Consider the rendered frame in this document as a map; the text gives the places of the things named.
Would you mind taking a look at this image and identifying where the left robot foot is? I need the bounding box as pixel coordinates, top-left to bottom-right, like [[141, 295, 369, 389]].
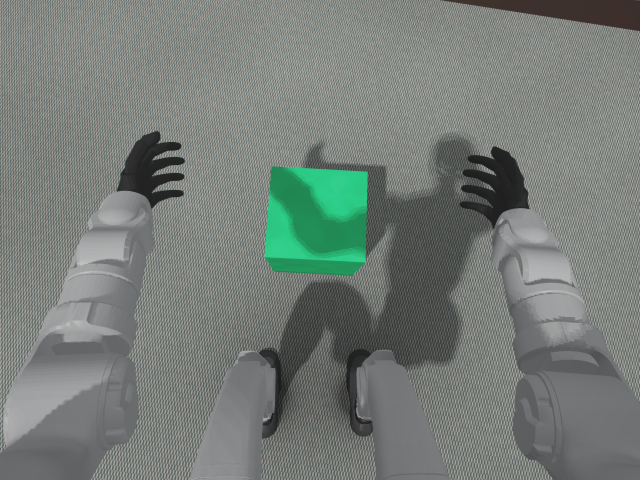
[[259, 350, 281, 438]]

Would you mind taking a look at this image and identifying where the robot left upper arm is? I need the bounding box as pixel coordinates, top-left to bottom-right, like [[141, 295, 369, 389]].
[[0, 353, 139, 480]]

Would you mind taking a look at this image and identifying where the robot right upper arm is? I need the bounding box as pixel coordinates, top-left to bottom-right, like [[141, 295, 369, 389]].
[[513, 370, 640, 480]]

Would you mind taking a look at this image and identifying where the right robot hand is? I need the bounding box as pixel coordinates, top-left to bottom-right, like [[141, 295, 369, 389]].
[[460, 146, 529, 229]]

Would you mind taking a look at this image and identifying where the robot right shin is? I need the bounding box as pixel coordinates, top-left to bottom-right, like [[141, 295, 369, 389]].
[[356, 350, 408, 421]]

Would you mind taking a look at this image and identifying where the robot left forearm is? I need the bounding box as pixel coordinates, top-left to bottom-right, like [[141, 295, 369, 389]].
[[3, 191, 154, 445]]

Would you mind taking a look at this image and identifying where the robot right forearm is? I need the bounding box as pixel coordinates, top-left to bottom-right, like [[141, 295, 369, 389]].
[[491, 208, 640, 408]]

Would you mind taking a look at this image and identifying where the left robot hand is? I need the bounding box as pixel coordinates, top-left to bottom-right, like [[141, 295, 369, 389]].
[[117, 131, 185, 209]]

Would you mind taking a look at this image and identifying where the carton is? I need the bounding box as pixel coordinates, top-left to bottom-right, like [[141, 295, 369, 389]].
[[264, 166, 368, 276]]

